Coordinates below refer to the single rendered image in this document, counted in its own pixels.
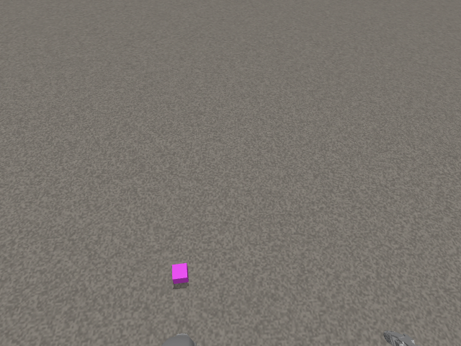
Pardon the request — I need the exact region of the right robot hand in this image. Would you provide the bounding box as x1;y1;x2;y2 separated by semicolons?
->
383;331;420;346

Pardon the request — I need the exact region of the cube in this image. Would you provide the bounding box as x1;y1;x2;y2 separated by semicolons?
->
172;263;189;284

